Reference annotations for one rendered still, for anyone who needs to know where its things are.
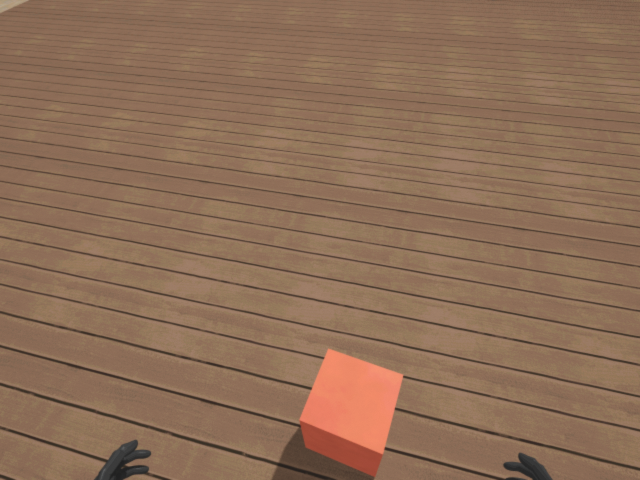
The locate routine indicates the carton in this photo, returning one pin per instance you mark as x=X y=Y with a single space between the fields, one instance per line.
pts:
x=348 y=413

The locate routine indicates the robot right hand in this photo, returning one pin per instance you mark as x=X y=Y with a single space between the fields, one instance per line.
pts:
x=529 y=467

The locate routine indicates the robot left hand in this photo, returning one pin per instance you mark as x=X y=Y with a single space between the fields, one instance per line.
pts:
x=123 y=455

